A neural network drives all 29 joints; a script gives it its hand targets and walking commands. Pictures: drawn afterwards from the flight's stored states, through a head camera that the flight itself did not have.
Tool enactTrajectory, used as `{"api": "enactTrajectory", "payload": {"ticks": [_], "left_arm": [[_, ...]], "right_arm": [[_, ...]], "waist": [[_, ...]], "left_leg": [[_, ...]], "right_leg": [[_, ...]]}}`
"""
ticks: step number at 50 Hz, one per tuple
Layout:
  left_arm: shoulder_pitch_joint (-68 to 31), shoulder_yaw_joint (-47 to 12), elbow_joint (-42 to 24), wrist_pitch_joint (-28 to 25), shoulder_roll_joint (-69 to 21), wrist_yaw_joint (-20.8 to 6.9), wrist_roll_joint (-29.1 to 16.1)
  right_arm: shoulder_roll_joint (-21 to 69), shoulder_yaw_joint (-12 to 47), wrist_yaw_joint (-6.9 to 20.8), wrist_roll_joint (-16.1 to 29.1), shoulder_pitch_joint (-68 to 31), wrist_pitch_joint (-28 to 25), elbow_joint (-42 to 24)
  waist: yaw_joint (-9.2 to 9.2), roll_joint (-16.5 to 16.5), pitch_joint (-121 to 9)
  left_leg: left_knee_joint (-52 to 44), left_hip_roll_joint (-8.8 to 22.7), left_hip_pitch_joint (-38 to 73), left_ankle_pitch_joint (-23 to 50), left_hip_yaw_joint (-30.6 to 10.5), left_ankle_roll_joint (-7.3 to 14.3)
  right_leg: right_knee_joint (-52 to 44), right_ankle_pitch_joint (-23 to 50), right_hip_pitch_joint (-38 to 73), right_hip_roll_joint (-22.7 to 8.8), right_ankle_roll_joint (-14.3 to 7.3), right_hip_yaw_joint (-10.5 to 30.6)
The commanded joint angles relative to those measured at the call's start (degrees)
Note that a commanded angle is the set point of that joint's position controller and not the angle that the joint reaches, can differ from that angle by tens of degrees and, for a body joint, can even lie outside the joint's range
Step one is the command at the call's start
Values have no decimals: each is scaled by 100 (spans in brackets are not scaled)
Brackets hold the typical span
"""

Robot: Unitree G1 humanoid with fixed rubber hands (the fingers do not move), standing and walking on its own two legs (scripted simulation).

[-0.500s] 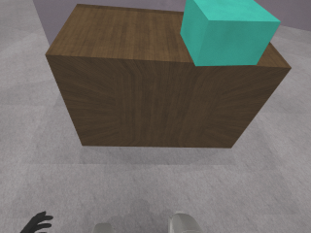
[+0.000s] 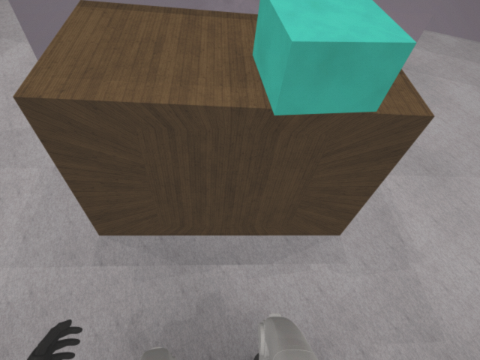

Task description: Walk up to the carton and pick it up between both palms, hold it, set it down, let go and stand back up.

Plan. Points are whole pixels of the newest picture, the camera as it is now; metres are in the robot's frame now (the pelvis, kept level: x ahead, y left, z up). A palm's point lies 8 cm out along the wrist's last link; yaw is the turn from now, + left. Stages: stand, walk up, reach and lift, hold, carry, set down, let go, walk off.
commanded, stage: walk up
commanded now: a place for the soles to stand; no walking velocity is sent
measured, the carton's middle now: (320, 49) +0.81 -0.23 +0.09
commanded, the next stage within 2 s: none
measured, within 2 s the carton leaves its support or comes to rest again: neither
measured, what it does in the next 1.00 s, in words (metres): steps to the right: right foot, then left foot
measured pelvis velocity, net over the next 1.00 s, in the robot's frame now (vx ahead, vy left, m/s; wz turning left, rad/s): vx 0.12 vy -0.19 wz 0.03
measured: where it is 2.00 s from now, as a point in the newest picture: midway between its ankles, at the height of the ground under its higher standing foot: outside the picture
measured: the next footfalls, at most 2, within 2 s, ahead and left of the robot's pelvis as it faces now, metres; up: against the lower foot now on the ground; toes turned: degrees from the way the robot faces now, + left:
right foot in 0.06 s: +0.13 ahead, -0.16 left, +0.00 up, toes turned -4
left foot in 0.36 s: +0.16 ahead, +0.07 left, +0.00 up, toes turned +6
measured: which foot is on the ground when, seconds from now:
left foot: down 0.00-0.06, up 0.08-0.34, down 0.36-0.68, up 0.70-1.00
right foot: up 0.00-0.04, down 0.06-0.38, up 0.40-0.66, down 0.68-1.00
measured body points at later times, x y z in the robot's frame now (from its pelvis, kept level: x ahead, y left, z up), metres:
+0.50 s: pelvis +0.08 -0.08 +0.01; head +0.12 -0.04 +0.45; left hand +0.20 +0.23 -0.11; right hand +0.15 -0.44 -0.06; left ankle +0.12 +0.07 -0.68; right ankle +0.11 -0.19 -0.64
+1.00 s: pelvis +0.12 -0.19 +0.01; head +0.16 -0.16 +0.46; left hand +0.23 +0.14 -0.09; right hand +0.20 -0.53 -0.08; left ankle +0.15 -0.04 -0.66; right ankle +0.18 -0.27 -0.68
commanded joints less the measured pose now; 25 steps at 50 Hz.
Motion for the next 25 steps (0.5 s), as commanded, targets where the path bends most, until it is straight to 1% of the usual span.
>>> {"api": "enactTrajectory", "payload": {"ticks": [1,2,3,4,5,6,7,8,9,10,11,12,13,14,15,16,17,18,19,20,21,22,23,24,25], "left_arm": [[1145,751,244,-280,1404,-20,312],[1859,813,405,-340,1594,81,386],[1696,780,234,-365,1770,139,373],[1034,775,-8,-334,2141,175,240],[457,775,-154,-296,2306,203,72],[116,729,-105,-286,2241,204,130],[-61,727,-98,-254,2069,202,188],[-31,673,-91,-277,1833,194,231],[-31,652,-98,-295,1813,181,242],[-3,626,-145,-317,1791,161,238],[105,597,-91,-326,1769,125,252],[110,536,-106,-298,1695,120,273],[356,533,-81,-275,1751,116,273],[665,510,-105,-264,1712,109,306],[686,478,-116,-264,1675,124,283],[431,435,-251,-243,1552,133,218],[177,363,-318,-206,1263,106,159],[-72,197,-580,-208,862,118,149],[-95,98,-829,-230,449,149,153],[-382,208,-683,-114,1157,202,271],[-647,298,-635,-77,1452,202,336],[-615,287,-575,-85,1361,168,364],[-569,304,-517,-73,1283,125,307],[-458,327,-500,-99,1227,108,309],[-439,386,-467,-102,1178,80,317]], "right_arm": [[-1894,-397,-102,-310,-738,-99,-329],[-1227,-188,-54,-278,-300,-38,-337],[-713,9,-58,-179,-253,-9,-529],[-1375,-165,-115,-84,-587,32,-624],[-1769,-255,-112,-66,-477,104,-536],[-1813,-278,-75,-41,-633,124,-468],[-1870,-251,-19,-35,-509,171,-330],[-1793,-265,31,-16,-280,169,-252],[-1782,-314,84,-50,-41,164,-168],[-1710,-306,95,-53,9,146,-221],[-1728,-354,90,-7,-66,110,-242],[-1642,-323,95,-15,-156,63,-290],[-1619,-306,86,-1,-226,36,-312],[-1511,-291,83,17,-246,-29,-373],[-1371,-263,50,61,48,-89,-318],[-1188,-251,-4,8,590,-171,-175],[-1154,-303,-81,-67,1380,-233,114],[-1700,-522,-180,-250,2122,-253,189],[-2342,-615,-273,-300,2068,-205,7],[-2638,-695,-272,-66,1808,-139,-72],[-2579,-690,-280,-25,1321,-111,-163],[-2351,-631,-306,-82,1084,-92,-209],[-2226,-584,-321,-106,964,-103,-198],[-2101,-523,-323,-133,926,-104,-191],[-2090,-521,-313,-158,904,-119,-151]], "waist": [[1210,313,-947],[1579,-987,-1187],[1326,-1940,-1034],[1135,-1216,-1016],[856,-693,-732],[632,-330,49],[580,-214,370],[518,-77,524],[443,6,420],[443,-79,399],[465,-206,420],[487,-221,490],[637,-245,330],[739,-252,-20],[636,-183,-239],[318,45,-650],[-54,242,-1070],[-411,1036,-1460],[-322,2306,-1316],[-495,1686,-1402],[-410,1539,-925],[-186,1221,-621],[-83,1387,-671],[-70,1297,-646],[-27,1140,-671]], "left_leg": [[165,579,-1220,1024,-317,821],[2279,-28,-2283,1427,220,466],[2978,-581,-3219,-835,88,267],[3316,-610,-3275,-694,-136,212],[3490,-503,-2867,-357,-403,163],[3250,-260,-2626,114,-266,232],[2843,-92,-2406,429,-156,185],[2591,-34,-2046,741,-97,174],[2193,-55,-1542,664,-90,162],[1831,-29,-1392,480,-4,173],[1344,-48,-1022,207,-34,189],[780,-130,-1083,-74,57,198],[373,-191,-965,-395,114,192],[-110,-279,-764,-515,114,191],[-781,-332,-367,-214,190,254],[-1710,-523,655,635,299,321],[-2447,-715,1984,1540,387,304],[-2529,-34,3015,1678,-879,594],[-2627,1593,3813,2644,-3288,1152],[-2974,2410,3584,1994,-4434,1855],[-2886,2309,3110,2064,-4277,2019],[-2621,2196,2875,2606,-3612,2006],[-2296,1902,2828,3197,-2989,1840],[-2077,1742,2627,3640,-2661,1792],[-1956,1690,2334,3799,-2449,1730]], "right_leg": [[-2112,281,3183,304,-179,-418],[-2561,-309,4112,340,-194,306],[-3461,-373,4015,-727,-592,2542],[-5035,-1433,3641,-1437,-971,4331],[-5900,-2566,2830,-1638,-641,4885],[-5903,-3150,1956,-1518,-670,4530],[-5527,-2878,1688,-1180,-544,3747],[-5228,-2293,1440,-1003,-496,3150],[-5022,-2071,1272,-980,-558,2923],[-4964,-1947,1307,-1078,-766,2852],[-4858,-1679,1148,-1040,-966,2622],[-4588,-1013,1282,-963,-1069,2329],[-4293,-281,1679,-972,-1208,2176],[-3980,980,2080,-1014,-1352,2220],[-3564,2181,2189,-1013,-1344,1981],[-2735,3440,1902,-775,-1196,1368],[-1488,4229,1470,-332,-927,599],[6,3645,375,15,-486,200],[566,62,-1337,618,-37,-183],[609,-720,-1475,273,30,250],[790,-770,-1440,-5,134,422],[829,-611,-1544,-22,103,376],[785,-470,-1402,-134,106,452],[674,-401,-1335,-198,117,395],[613,-370,-1043,-160,92,308]]}}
